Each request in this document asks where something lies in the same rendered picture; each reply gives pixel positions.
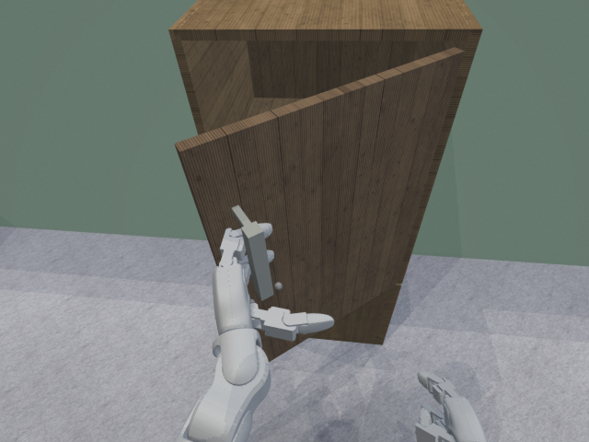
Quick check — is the left robot forearm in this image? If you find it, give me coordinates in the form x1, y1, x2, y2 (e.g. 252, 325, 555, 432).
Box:
174, 328, 271, 442

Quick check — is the left robot hand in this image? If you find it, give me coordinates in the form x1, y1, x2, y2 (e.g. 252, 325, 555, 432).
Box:
213, 223, 334, 341

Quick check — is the right robot hand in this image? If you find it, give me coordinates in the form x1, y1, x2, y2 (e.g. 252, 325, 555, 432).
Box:
415, 370, 488, 442

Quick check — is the cupboard door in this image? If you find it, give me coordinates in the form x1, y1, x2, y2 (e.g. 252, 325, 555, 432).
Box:
175, 47, 465, 362

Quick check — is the handle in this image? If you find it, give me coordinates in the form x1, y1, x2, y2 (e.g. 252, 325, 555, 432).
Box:
232, 205, 274, 301

